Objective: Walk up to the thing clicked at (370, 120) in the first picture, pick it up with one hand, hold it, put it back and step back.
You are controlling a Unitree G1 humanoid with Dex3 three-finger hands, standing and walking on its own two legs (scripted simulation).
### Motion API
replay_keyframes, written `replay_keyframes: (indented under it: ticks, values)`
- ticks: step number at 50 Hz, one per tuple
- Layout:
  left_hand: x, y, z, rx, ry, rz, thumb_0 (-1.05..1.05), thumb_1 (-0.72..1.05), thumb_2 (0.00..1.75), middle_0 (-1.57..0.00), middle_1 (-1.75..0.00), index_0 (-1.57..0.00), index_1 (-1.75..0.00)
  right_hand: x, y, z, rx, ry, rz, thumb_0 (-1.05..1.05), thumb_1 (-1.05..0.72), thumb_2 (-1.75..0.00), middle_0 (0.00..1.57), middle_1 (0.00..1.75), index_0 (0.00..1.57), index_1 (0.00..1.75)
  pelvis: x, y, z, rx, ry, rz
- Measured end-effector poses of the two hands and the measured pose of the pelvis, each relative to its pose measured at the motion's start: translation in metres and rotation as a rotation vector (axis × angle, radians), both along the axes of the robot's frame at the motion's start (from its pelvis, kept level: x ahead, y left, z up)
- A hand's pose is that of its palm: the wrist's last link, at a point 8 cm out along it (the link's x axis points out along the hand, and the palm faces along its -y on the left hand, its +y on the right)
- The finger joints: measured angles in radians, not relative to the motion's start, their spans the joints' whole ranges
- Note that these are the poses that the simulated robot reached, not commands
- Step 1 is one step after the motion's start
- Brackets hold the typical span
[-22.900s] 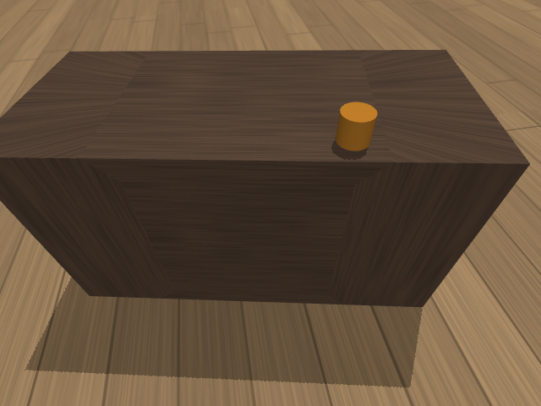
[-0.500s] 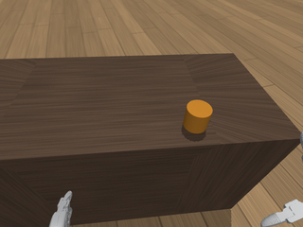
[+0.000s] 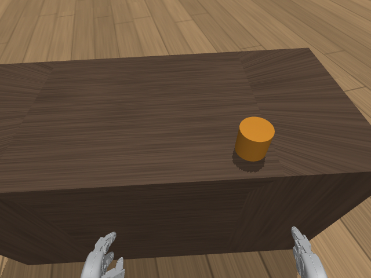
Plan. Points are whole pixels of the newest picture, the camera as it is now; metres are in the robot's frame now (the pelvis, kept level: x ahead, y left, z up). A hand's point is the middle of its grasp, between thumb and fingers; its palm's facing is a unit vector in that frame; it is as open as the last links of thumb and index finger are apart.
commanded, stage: home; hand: right
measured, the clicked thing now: (253, 139) +0.45 -0.15 +0.02
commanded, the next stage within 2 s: none
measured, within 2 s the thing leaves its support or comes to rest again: neither
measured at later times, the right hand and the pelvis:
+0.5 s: hand (280, 263) +0.19 -0.19 -0.11, palm faces -0.02 +0.96 -0.27, open 17.3 cm; pelvis +0.02 -0.01 +0.00, yaw +1 degrees
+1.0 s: hand out of the picture +0.05 -0.25 -0.14, palm faces -0.07 +0.92 -0.38, open 17.5 cm; pelvis +0.00 +0.01 +0.00, yaw +1 degrees
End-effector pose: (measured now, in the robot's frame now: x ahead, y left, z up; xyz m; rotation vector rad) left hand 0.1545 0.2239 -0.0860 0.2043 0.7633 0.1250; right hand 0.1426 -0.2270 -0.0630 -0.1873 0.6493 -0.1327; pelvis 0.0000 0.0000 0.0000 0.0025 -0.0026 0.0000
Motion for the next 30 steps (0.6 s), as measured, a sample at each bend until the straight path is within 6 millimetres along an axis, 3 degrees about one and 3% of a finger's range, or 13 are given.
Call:
replay_keyframes:
  ticks: [6,18,24,30]
  values:
    - [-0.010,0.004,-0.010,0.021,0.081,0.002,0.01,0.85,0.88,-0.20,-0.28,-0.20,-0.29,0.014,-0.003,-0.015,-0.002,0.059,-0.026,-0.01,0.51,-0.07,0.06,0.05,0.06,0.06,0.007,-0.004,-0.001,0.005,0.016,0.006]
    - [-0.019,0.007,-0.017,0.000,0.144,0.053,0.01,0.89,0.90,-0.20,-0.29,-0.20,-0.29,0.039,-0.005,-0.011,-0.021,0.057,-0.015,-0.01,0.51,-0.07,0.06,0.05,0.06,0.06,0.020,-0.008,-0.001,0.009,0.025,0.021]
    - [-0.015,0.010,-0.016,0.016,0.151,0.018,0.01,0.90,0.90,-0.20,-0.29,-0.20,-0.29,0.035,-0.006,-0.018,-0.044,0.109,0.032,-0.01,0.51,-0.07,0.06,0.05,0.06,0.06,0.020,-0.007,-0.002,0.004,0.023,0.020]
    - [-0.030,0.042,-0.021,0.072,0.219,0.018,0.01,0.90,0.90,-0.20,-0.29,-0.21,-0.29,0.004,-0.040,-0.034,-0.118,0.296,0.051,-0.01,0.51,-0.07,0.06,0.05,0.06,0.06,0.018,-0.004,-0.005,-0.007,0.004,0.021]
